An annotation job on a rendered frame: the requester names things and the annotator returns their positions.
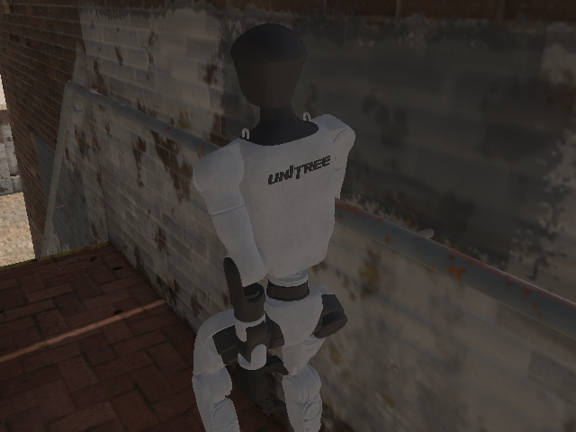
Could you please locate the robot left thigh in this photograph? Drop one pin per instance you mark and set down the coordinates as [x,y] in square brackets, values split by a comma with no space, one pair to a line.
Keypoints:
[215,347]

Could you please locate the robot right shin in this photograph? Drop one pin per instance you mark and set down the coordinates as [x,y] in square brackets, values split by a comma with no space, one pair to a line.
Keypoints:
[305,417]

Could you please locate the left robot forearm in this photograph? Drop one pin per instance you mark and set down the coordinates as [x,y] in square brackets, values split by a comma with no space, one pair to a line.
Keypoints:
[250,319]

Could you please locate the left robot upper arm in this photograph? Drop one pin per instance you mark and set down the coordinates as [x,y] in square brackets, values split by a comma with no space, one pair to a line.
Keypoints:
[216,177]

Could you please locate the right robot upper arm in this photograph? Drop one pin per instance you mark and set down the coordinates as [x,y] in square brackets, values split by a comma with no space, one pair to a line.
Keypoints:
[343,139]

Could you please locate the robot left hand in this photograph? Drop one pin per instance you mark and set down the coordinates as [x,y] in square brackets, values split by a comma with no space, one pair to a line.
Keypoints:
[253,384]

